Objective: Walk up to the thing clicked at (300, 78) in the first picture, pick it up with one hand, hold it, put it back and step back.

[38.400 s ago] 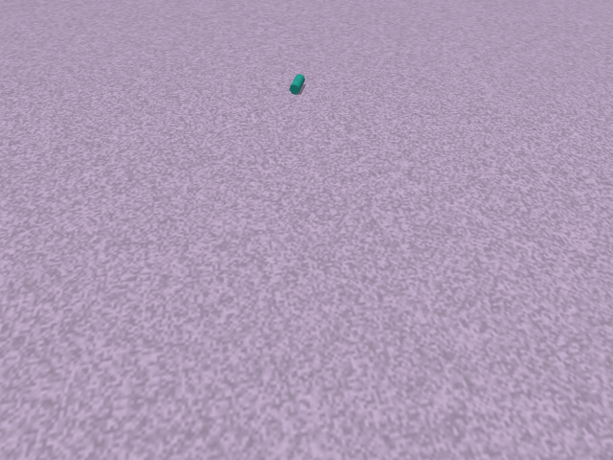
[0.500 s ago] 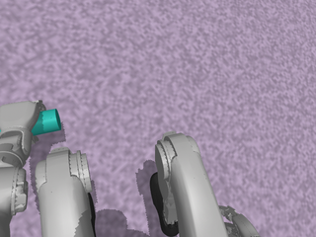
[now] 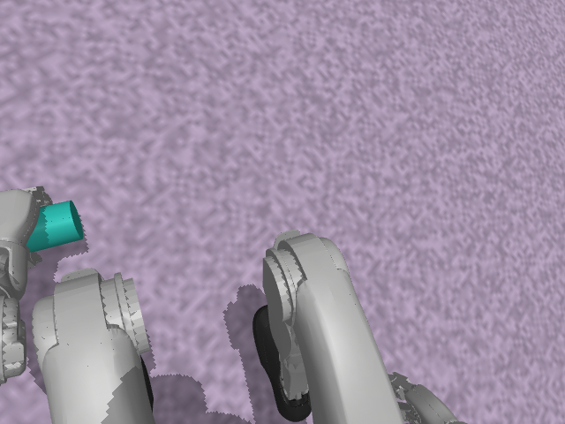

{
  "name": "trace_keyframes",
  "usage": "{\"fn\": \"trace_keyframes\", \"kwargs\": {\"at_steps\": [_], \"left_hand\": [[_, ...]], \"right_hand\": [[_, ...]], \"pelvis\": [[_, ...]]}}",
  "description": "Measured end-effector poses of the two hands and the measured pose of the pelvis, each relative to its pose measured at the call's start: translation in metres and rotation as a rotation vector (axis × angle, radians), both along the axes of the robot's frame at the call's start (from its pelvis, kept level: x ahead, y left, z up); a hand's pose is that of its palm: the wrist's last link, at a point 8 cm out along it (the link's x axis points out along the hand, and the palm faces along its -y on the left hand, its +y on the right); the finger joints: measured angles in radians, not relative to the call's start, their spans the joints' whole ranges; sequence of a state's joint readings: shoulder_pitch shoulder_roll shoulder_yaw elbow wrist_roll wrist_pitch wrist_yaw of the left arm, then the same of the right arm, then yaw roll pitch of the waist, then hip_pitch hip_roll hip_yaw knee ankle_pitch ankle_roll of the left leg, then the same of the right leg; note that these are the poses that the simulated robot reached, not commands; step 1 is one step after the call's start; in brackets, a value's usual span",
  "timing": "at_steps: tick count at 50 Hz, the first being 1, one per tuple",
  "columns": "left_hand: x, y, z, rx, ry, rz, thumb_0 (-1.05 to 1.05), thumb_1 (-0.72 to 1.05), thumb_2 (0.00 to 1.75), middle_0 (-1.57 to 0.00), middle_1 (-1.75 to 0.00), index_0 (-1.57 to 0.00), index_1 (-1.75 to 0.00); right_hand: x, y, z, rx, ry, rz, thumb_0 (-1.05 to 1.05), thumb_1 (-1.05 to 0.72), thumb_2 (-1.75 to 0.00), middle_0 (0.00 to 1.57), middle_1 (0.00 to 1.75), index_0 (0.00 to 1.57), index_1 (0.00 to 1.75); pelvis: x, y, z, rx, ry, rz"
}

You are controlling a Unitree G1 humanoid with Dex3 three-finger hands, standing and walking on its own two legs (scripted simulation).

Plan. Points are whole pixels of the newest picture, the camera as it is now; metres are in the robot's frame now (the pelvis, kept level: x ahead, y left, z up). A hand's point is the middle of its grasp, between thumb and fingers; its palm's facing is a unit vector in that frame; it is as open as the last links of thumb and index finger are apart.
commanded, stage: rest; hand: left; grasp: from above
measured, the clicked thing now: (25, 232) +0.40 +0.28 -0.24
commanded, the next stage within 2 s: open in 0.66 s
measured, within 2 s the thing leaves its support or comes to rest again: rests again in 0.34 s
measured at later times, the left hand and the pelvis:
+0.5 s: hand (21, 239) +0.39 +0.28 -0.24, palm faces -0.45 -0.13 -0.88, open 9.1 cm; pelvis +0.00 +0.00 +0.00, yaw -2 degrees
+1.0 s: hand (20, 238) +0.39 +0.28 -0.24, palm faces -0.44 -0.13 -0.89, open 10.1 cm; pelvis +0.00 +0.01 +0.01, yaw -3 degrees
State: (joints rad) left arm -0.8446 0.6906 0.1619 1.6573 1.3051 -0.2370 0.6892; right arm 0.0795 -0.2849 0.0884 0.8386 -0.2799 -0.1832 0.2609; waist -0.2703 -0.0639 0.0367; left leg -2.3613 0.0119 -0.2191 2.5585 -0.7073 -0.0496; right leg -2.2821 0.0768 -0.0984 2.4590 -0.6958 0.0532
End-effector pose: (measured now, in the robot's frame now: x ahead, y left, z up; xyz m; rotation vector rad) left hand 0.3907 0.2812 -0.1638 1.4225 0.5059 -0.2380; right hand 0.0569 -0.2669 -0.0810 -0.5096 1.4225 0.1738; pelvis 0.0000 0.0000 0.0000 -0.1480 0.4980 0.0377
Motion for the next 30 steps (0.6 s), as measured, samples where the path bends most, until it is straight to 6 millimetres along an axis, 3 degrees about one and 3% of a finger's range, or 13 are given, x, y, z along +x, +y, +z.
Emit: {"fn": "trace_keyframes", "kwargs": {"at_steps": [30], "left_hand": [[0.000,0.003,-0.018,0.017,-0.001,-0.009,0.00,0.14,0.41,-0.80,-0.42,-0.78,-0.43]], "right_hand": [[-0.003,0.011,0.017,0.052,0.028,0.110,0.00,-0.90,-0.90,0.20,0.30,0.20,0.30]], "pelvis": [[-0.001,0.005,0.003,-0.040,-0.023,-0.015]]}}
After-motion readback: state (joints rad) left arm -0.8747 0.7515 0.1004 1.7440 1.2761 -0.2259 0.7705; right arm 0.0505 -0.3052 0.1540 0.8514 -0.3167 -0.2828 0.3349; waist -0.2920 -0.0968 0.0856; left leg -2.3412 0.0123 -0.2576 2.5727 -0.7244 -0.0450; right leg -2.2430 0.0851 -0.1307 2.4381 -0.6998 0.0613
